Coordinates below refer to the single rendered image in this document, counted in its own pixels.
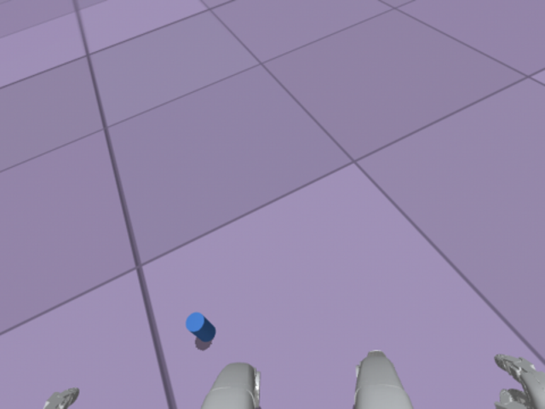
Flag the can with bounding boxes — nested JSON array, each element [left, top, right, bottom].
[[186, 312, 215, 342]]

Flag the left robot hand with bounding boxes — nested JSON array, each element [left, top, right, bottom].
[[43, 388, 79, 409]]

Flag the right robot hand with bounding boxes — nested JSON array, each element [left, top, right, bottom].
[[494, 354, 545, 409]]

